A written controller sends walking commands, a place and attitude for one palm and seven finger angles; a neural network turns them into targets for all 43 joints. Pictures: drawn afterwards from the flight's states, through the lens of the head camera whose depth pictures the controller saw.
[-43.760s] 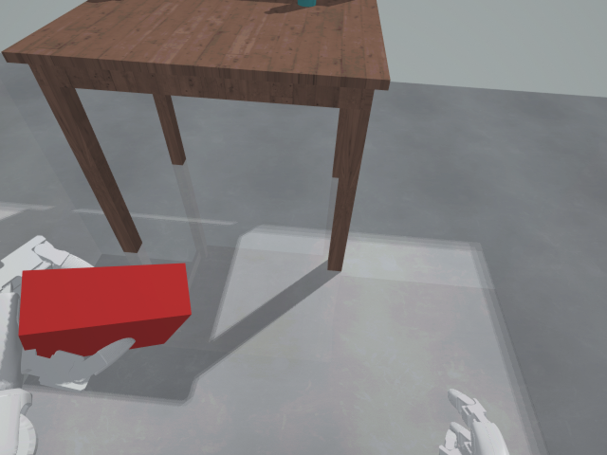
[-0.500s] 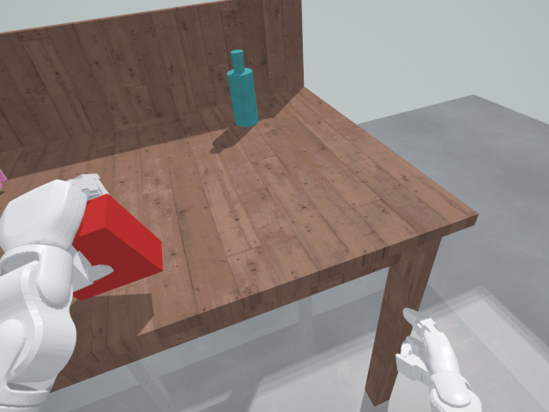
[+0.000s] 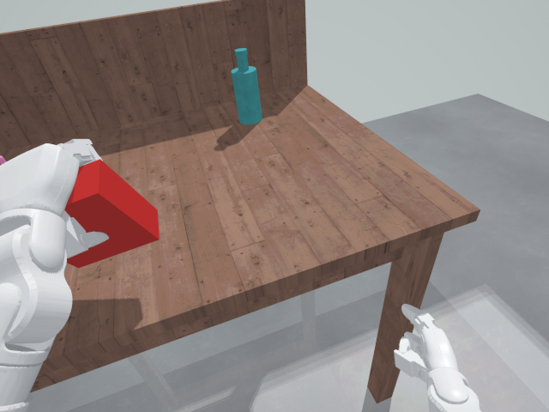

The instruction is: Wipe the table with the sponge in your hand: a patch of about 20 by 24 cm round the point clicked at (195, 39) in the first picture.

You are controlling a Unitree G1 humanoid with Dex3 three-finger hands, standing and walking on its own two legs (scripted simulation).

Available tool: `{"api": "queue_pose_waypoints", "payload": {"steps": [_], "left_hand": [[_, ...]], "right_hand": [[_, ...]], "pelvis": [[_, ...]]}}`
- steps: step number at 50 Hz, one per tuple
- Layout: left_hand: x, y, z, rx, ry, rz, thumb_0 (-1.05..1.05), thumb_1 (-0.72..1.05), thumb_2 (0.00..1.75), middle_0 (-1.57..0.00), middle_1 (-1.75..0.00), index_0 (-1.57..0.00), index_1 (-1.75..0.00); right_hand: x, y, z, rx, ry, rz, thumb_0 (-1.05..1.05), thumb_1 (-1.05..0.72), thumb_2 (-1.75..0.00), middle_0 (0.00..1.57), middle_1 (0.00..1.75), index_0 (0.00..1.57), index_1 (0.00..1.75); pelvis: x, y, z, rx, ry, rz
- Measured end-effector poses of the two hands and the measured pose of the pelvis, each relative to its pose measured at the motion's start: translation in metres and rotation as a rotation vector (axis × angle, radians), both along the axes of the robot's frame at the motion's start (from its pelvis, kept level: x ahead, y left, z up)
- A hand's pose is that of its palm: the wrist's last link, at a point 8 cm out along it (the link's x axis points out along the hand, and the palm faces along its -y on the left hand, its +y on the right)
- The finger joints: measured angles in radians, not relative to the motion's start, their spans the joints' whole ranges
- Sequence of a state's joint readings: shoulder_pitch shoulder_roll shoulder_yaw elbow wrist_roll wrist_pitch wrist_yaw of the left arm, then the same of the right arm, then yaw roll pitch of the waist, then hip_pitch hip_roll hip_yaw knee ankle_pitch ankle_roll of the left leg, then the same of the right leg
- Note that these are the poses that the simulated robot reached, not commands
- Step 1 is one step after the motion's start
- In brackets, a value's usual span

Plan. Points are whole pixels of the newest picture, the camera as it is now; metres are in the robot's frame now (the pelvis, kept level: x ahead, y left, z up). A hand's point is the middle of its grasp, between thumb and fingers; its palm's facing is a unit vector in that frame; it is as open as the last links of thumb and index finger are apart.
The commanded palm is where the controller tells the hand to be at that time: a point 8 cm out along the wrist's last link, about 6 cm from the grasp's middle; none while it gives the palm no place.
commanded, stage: lift the sponge slowly off the table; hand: left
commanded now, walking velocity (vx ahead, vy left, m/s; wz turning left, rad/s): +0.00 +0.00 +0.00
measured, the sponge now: (99, 226) +0.26 +0.30 +0.19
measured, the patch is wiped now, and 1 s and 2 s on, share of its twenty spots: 0.95 0.95 0.95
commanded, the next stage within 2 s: bring the sponge back beside the body in 0.28 s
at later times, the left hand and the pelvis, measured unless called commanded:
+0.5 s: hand (85, 195) +0.25 +0.28 +0.25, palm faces +0.39 -0.21 -0.89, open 9.5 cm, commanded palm +0.19 +0.29 +0.32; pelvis +0.01 +0.02 +0.00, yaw +0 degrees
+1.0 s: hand (87, 206) +0.24 +0.27 +0.25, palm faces +0.40 -0.24 -0.88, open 9.5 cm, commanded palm +0.18 +0.28 +0.32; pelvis +0.01 +0.01 +0.00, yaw +0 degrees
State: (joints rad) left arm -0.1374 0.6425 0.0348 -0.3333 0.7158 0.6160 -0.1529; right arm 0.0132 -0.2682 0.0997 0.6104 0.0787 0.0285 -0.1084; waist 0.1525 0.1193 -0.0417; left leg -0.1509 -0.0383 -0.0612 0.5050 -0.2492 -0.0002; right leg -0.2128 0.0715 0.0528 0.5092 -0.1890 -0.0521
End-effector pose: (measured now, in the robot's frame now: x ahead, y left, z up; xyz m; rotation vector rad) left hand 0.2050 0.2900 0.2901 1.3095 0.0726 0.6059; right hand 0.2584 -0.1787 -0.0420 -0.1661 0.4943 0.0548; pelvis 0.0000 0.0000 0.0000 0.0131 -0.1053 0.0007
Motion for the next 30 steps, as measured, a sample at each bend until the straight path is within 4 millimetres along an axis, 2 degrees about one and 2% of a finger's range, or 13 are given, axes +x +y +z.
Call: {"api": "queue_pose_waypoints", "payload": {"steps": [8, 18, 30], "left_hand": [[0.004, 0.001, 0.000, -0.020, 0.005, -0.023, -0.02, -0.45, 1.05, -0.75, -1.36, -0.80, -1.34], [0.013, 0.007, 0.012, -0.016, -0.027, -0.026, -0.02, -0.45, 1.05, -0.75, -1.36, -0.80, -1.34], [0.004, -0.011, 0.005, -0.064, -0.048, -0.111, -0.02, -0.45, 1.05, -0.75, -1.36, -0.80, -1.34]], "right_hand": [[0.000, 0.002, -0.001, -0.016, 0.005, -0.005, 0.01, -0.90, -0.90, 0.20, 0.30, 0.20, 0.30], [0.003, 0.012, 0.001, -0.001, 0.015, 0.000, 0.01, -0.90, -0.90, 0.20, 0.30, 0.20, 0.30], [0.015, 0.030, 0.007, 0.017, 0.006, 0.039, 0.01, -0.90, -0.90, 0.20, 0.30, 0.20, 0.30]], "pelvis": [[0.001, 0.006, 0.000, -0.001, 0.000, 0.003], [0.004, 0.012, 0.001, -0.002, 0.009, -0.004], [0.009, 0.017, 0.002, -0.003, 0.008, -0.005]]}}
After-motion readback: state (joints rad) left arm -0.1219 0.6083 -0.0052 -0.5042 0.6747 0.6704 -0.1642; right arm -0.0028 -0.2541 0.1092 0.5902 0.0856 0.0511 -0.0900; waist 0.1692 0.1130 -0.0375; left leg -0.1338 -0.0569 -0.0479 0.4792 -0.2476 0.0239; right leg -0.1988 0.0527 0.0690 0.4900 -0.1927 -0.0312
